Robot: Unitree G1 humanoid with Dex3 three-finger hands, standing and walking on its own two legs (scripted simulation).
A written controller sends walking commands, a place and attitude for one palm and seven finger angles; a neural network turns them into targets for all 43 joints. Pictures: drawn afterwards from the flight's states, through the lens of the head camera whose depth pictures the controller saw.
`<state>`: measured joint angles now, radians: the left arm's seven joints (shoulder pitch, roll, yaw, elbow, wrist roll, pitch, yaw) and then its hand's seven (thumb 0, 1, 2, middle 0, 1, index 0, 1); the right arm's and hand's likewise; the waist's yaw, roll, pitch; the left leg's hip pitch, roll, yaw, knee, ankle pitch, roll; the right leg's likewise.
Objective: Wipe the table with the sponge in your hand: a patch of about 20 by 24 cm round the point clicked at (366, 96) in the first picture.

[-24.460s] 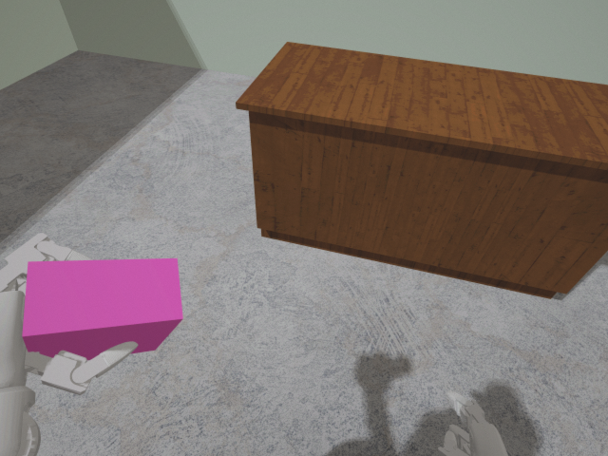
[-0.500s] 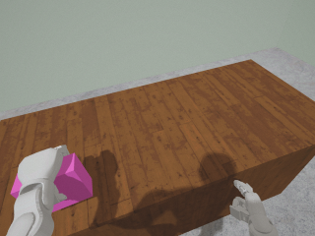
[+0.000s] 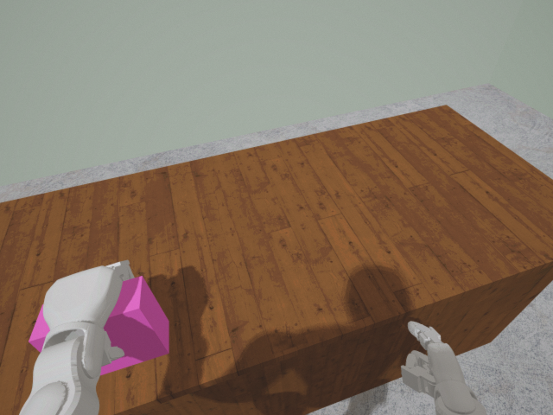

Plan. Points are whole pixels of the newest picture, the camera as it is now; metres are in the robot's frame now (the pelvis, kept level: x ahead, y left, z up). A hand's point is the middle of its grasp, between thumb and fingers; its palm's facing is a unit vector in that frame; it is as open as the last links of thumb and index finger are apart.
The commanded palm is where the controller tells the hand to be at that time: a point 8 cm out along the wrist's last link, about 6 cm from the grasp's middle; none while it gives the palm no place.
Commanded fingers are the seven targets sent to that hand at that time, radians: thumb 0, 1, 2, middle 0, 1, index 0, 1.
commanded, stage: move the sponge above the wiping area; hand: left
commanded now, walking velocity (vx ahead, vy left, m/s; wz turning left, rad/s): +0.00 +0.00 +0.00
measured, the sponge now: (113, 337) +0.19 +0.29 +0.00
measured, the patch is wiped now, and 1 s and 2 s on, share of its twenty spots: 0.00 0.00 0.00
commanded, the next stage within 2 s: none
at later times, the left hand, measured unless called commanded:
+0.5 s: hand (102, 315) +0.21 +0.30 +0.04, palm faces -0.05 -0.08 -1.00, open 10.1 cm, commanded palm +0.18 +0.31 +0.11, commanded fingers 0.00 0.10 1.30 -1.20 -1.60 -1.20 -1.60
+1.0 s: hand (90, 307) +0.20 +0.31 +0.06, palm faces +0.05 -0.04 -1.00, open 10.1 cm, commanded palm +0.16 +0.30 +0.11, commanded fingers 0.00 0.10 1.30 -1.20 -1.60 -1.20 -1.60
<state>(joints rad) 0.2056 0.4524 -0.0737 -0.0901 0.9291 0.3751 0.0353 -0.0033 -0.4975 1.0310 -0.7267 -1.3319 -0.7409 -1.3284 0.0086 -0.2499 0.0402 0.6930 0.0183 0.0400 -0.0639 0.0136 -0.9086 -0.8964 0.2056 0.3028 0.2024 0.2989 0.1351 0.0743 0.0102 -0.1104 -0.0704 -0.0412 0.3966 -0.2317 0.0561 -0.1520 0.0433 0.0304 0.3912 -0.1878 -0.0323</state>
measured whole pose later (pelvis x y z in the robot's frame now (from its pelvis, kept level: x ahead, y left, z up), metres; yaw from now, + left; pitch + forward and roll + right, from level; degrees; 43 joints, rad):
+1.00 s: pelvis +0.01 +0.00 +0.00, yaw +0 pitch -2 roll -1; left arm 0.25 0.47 0.01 -0.08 0.94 0.26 0.16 0.00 -0.50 1.03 -0.73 -1.33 -0.74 -1.33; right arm 0.02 -0.22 0.02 0.72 0.02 0.02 -0.05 0.01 -0.91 -0.90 0.21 0.30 0.21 0.30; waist 0.14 0.07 -0.02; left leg -0.12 -0.06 -0.04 0.42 -0.26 0.05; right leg -0.16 0.06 0.03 0.39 -0.20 -0.04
